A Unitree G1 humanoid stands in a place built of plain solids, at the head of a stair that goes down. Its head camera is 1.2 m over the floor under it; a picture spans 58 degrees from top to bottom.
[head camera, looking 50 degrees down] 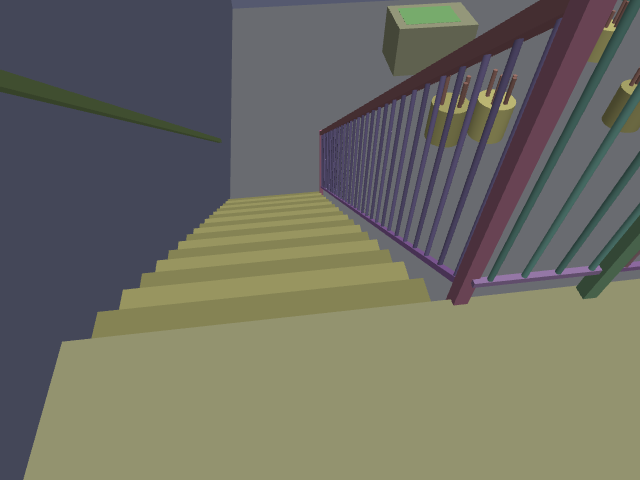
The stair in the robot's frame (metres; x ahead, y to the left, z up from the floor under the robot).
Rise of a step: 0.17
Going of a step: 0.21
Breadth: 1.21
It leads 7 degrees to the left of straight ahead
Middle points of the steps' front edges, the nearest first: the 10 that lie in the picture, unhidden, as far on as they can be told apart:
0.68 0.18 0.00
0.88 0.20 -0.16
1.09 0.23 -0.33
1.29 0.25 -0.50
1.50 0.28 -0.66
1.70 0.30 -0.83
1.90 0.33 -0.99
2.11 0.35 -1.16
2.31 0.38 -1.32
2.51 0.41 -1.49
